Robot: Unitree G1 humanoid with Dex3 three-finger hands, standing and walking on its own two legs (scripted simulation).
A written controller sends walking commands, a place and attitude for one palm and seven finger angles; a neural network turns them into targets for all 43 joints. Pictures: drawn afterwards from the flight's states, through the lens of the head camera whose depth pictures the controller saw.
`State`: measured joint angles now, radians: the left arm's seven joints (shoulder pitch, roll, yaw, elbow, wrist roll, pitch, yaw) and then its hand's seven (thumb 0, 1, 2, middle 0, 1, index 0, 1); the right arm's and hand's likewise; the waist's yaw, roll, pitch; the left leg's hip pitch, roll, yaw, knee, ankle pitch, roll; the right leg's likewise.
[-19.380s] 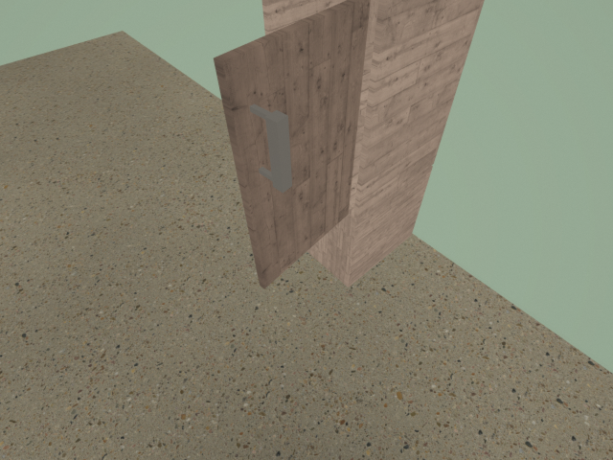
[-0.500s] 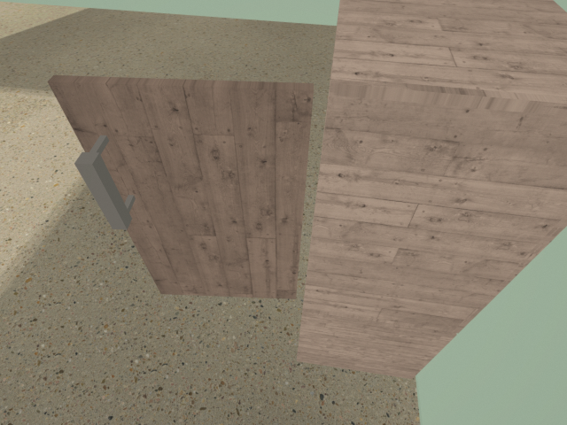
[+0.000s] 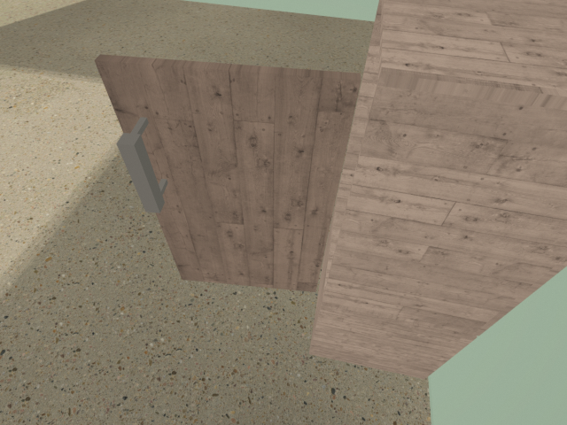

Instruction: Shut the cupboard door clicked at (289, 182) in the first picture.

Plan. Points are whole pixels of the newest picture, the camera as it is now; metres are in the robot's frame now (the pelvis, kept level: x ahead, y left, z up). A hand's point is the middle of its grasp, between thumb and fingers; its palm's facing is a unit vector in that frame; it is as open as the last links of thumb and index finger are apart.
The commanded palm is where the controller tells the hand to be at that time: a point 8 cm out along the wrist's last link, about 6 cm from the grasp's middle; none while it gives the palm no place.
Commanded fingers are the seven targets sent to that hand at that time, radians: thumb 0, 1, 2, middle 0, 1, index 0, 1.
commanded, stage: shuffle to correct the standing spot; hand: left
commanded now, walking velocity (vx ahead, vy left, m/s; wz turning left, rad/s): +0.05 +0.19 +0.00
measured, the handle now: (148, 166) +0.46 +0.26 +0.09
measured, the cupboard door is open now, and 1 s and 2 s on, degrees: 96 96 96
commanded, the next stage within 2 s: come to a stop and stand still in 0.06 s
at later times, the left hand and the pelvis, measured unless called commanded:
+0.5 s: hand out of the picture +0.08 +0.20 -0.17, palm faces +0.01 -0.98 -0.21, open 7.2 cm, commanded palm none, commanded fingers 0.00 0.90 0.90 -0.20 -0.30 -0.20 -0.30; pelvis +0.00 +0.03 +0.00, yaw -1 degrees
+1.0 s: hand out of the picture +0.02 +0.17 -0.17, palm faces -0.02 -0.98 -0.20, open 7.4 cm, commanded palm none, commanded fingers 0.00 0.90 0.90 -0.20 -0.30 -0.20 -0.30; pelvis +0.01 -0.01 +0.00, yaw -1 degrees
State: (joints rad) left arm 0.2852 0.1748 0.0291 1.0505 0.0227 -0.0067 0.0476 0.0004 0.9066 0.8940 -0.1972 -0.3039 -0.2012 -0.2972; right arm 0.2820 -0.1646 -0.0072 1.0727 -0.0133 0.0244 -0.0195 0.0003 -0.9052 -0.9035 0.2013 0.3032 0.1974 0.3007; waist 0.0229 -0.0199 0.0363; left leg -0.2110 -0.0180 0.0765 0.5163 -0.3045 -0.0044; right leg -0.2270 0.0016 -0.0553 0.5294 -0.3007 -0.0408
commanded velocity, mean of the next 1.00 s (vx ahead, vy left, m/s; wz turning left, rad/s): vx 0.01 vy -0.01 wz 0.00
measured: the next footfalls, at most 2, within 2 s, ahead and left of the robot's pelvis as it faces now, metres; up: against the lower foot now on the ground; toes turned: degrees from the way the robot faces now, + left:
right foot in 0.48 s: +0.04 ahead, -0.09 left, +0.00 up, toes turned -1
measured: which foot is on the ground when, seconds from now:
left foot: down 0.00-1.00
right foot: down 0.00-0.06, up 0.08-0.46, down 0.48-1.00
